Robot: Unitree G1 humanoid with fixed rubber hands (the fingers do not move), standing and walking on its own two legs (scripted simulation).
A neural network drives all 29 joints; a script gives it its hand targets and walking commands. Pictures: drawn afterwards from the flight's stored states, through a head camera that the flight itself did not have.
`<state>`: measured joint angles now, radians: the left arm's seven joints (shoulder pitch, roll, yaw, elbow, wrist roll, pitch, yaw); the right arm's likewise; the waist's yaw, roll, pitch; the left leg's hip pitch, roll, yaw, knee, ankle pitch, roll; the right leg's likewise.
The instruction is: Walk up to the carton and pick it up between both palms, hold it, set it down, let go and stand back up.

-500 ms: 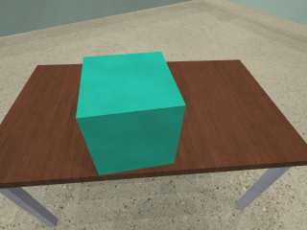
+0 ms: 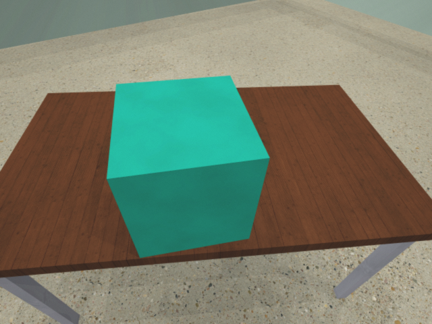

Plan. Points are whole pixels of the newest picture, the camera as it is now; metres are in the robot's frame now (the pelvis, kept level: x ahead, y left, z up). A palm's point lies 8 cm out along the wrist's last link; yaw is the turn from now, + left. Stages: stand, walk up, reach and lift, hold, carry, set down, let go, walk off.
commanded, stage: walk up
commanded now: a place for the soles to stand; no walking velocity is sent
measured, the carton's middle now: (185, 165) +0.48 +0.07 +0.02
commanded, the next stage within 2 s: reach and lift in 0.56 s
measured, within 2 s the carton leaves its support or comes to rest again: neither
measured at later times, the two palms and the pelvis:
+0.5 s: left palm out of the picture +0.09 +0.25 -0.10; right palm out of the picture +0.06 -0.26 -0.10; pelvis +0.00 +0.00 +0.00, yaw +0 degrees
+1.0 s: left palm out of the picture +0.12 +0.23 -0.08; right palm out of the picture +0.12 -0.25 -0.07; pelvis -0.03 -0.01 +0.01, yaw +2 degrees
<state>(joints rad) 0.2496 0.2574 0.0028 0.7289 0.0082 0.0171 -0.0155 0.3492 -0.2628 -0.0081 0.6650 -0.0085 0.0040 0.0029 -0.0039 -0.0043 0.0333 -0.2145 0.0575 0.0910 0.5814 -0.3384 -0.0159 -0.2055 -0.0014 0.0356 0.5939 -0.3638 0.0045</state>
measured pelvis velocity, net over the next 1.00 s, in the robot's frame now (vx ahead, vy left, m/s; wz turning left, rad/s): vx -0.03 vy -0.01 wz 0.04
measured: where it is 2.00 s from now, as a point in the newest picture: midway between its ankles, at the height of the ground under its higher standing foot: outside the picture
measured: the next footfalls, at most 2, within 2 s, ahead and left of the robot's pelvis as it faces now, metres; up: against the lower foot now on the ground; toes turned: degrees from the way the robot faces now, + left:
none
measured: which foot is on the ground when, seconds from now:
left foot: down 0.00-1.00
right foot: down 0.00-1.00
